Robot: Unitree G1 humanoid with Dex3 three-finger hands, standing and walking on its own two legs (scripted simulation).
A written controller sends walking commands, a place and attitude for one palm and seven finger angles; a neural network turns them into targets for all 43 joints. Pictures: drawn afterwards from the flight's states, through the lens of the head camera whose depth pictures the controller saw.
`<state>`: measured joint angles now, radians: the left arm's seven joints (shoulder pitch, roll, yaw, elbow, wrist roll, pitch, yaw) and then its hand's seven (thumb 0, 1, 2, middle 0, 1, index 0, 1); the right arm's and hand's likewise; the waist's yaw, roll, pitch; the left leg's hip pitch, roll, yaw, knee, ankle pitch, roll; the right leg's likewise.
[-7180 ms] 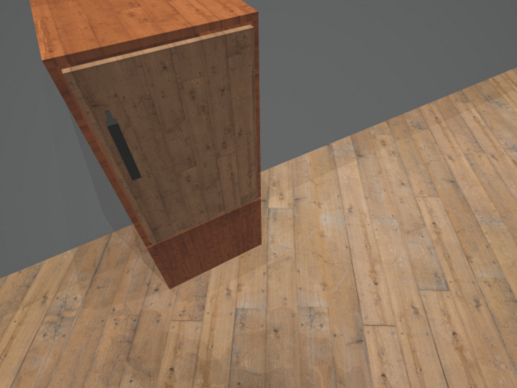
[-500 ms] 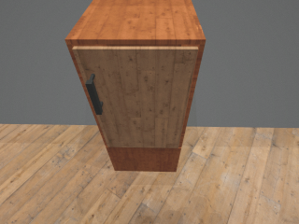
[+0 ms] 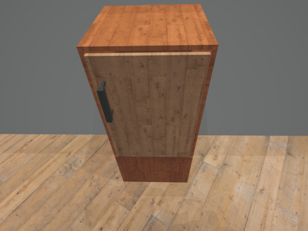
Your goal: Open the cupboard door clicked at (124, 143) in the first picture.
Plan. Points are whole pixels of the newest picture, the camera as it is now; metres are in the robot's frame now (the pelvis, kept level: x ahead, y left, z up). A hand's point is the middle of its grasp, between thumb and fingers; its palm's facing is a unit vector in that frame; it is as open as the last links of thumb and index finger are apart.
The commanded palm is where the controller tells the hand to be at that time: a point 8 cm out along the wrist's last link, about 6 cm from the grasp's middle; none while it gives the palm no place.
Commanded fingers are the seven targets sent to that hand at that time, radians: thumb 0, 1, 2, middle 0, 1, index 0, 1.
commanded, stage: come to a stop and stand still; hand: left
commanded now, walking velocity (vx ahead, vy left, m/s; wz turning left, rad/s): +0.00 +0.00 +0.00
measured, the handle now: (106, 102) +0.53 +0.22 +0.02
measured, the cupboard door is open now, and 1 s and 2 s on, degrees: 0 0 0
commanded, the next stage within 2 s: look again from close up in 1.16 s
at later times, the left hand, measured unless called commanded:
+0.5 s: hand out of the picture +0.05 +0.14 -0.16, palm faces +0.00 -0.97 -0.23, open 7.3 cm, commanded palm none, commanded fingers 0.00 0.90 0.90 -0.20 -0.30 -0.20 -0.30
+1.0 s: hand out of the picture +0.04 +0.10 -0.16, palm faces +0.03 -0.98 -0.21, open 7.3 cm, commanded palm none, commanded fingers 0.00 0.90 0.90 -0.20 -0.30 -0.20 -0.30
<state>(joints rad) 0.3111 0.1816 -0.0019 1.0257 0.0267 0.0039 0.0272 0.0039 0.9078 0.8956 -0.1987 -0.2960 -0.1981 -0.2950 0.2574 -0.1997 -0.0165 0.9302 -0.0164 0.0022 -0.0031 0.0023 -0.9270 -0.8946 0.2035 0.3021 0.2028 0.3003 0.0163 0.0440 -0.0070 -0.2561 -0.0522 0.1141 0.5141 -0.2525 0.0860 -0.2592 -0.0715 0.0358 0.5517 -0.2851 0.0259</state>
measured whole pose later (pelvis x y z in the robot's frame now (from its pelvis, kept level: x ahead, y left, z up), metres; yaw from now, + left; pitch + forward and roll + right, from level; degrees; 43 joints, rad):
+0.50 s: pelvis +0.03 -0.04 +0.01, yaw +0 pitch +0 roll +1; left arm 0.25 0.16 -0.01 1.10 0.02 -0.01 0.03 0.01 0.92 0.90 -0.20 -0.30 -0.20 -0.30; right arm 0.28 -0.17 0.00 1.10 -0.01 -0.02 -0.02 0.01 -0.90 -0.89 0.20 0.30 0.20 0.30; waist -0.01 0.02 0.04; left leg -0.18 -0.01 0.09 0.43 -0.25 0.02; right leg -0.19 -0.03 0.02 0.49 -0.29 0.01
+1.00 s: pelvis +0.04 -0.07 +0.01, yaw +0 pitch +0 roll +1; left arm 0.27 0.14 0.00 1.12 0.01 -0.02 0.03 0.01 0.92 0.90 -0.20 -0.30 -0.20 -0.30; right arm 0.25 -0.16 0.00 1.12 -0.01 -0.01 -0.03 0.01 -0.91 -0.89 0.20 0.30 0.20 0.30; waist 0.00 0.01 0.04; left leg -0.15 0.04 0.07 0.41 -0.25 -0.02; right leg -0.15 0.02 -0.01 0.46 -0.30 -0.04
